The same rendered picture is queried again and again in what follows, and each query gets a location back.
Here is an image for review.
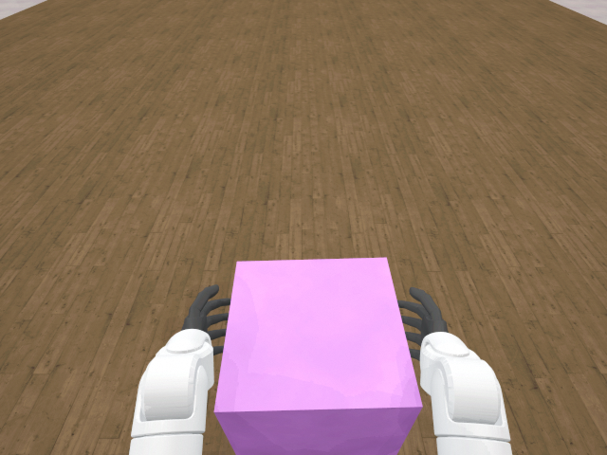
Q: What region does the robot left forearm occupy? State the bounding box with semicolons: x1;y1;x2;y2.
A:
129;329;214;455

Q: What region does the right robot hand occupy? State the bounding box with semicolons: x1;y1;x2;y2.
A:
397;287;449;361

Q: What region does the carton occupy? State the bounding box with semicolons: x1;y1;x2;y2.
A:
214;258;423;455

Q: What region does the left robot hand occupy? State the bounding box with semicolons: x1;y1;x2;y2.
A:
181;284;231;355

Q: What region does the robot right forearm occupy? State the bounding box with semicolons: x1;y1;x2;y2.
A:
420;332;512;455

